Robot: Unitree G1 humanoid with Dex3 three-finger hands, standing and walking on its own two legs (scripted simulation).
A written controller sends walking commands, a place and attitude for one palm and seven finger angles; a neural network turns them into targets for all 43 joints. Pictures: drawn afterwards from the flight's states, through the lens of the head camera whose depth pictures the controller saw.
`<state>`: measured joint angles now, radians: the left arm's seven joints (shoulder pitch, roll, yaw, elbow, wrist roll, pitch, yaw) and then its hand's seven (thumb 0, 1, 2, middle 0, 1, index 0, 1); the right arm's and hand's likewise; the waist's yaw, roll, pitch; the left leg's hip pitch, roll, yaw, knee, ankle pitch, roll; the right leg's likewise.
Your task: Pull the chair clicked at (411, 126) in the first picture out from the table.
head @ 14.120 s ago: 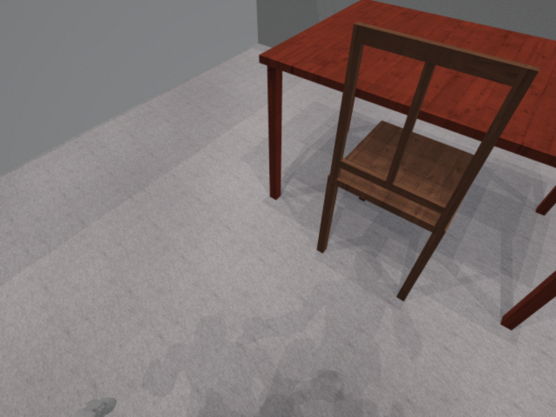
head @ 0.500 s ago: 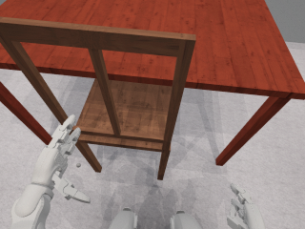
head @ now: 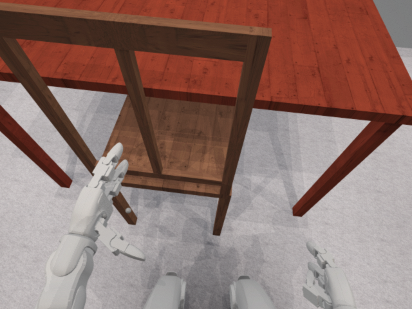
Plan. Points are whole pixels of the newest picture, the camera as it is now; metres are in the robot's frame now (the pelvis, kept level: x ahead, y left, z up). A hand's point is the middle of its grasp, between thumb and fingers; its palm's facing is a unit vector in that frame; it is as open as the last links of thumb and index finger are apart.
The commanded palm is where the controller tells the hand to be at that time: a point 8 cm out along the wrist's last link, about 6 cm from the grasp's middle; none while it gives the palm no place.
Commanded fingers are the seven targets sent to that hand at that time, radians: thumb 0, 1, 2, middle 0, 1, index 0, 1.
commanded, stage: aim the fingers beside a spindle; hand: left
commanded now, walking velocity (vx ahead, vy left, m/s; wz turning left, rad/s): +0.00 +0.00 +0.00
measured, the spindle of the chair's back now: (146, 127) +0.46 +0.14 +0.06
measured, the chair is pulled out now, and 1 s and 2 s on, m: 0.00 0.00 0.00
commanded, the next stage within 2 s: push the fingers through the gap in 1.18 s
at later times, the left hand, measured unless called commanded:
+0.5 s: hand (140, 198) +0.32 +0.13 +0.02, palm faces -0.16 -0.99 -0.03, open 16.9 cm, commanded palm +0.30 +0.19 +0.02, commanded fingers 0.00 -0.50 0.30 -0.06 -0.08 -0.06 -0.08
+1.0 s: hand (149, 207) +0.30 +0.12 +0.02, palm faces -0.18 -0.98 -0.03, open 16.9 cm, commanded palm +0.30 +0.18 +0.02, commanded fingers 0.00 -0.50 0.30 -0.06 -0.08 -0.06 -0.08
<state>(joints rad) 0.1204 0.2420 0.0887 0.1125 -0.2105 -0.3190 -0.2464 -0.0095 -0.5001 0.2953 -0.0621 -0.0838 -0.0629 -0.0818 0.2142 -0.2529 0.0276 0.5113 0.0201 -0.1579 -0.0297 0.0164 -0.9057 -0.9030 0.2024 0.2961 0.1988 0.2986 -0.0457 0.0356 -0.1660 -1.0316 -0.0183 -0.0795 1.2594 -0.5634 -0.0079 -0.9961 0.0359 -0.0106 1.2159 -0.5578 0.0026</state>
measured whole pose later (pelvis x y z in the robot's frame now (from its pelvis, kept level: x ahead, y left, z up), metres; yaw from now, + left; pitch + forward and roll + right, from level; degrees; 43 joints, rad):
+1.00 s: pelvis -0.01 +0.00 -0.01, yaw +0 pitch +21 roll -2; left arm 0.03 0.20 0.00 0.18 -0.15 -0.34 -0.16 -0.01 -0.50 0.30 -0.06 -0.08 -0.06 -0.08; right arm 0.20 -0.25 0.02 0.50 0.02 -0.07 0.00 0.02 -0.91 -0.90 0.20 0.30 0.20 0.30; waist -0.05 0.04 -0.17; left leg -1.10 -0.02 -0.07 1.31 -0.57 -0.01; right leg -1.07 0.03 -0.01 1.27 -0.57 0.01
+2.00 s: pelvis -0.01 +0.01 -0.02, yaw -1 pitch +23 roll -3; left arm -0.33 0.23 0.11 0.49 -0.15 -0.33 -0.18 -0.01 -0.50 0.30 -0.06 -0.08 -0.06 -0.08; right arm 0.23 -0.25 0.03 0.56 0.01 -0.04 0.00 0.01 -0.91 -0.90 0.20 0.30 0.20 0.30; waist -0.07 0.04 -0.17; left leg -1.16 -0.02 -0.06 1.33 -0.57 0.01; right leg -1.13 0.03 0.00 1.28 -0.56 0.02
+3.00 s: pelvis -0.02 +0.00 -0.02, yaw -1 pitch +25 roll -2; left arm -0.58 0.26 0.20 0.79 -0.10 -0.42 -0.15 -0.01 -0.50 0.30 -0.06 -0.08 -0.06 -0.08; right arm 0.26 -0.26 0.02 0.59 -0.01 0.00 0.03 0.01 -0.91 -0.90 0.20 0.30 0.20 0.30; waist -0.11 0.04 -0.17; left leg -1.20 -0.01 -0.06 1.33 -0.56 0.00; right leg -1.18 0.04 0.01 1.29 -0.55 0.01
